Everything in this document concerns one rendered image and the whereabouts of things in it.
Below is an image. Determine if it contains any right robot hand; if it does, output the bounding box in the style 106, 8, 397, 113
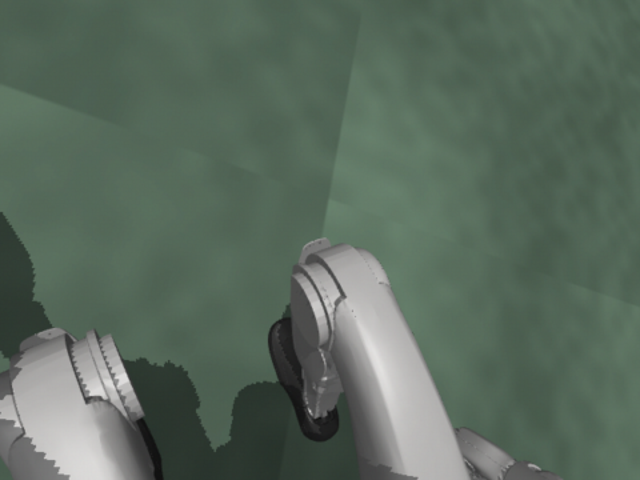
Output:
454, 427, 518, 480

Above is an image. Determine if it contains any left robot foot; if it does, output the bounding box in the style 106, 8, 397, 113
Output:
136, 418, 164, 480

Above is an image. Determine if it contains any right robot arm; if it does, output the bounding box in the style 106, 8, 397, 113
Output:
504, 461, 563, 480

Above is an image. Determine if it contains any right robot foot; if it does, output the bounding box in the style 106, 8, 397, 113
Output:
268, 318, 339, 442

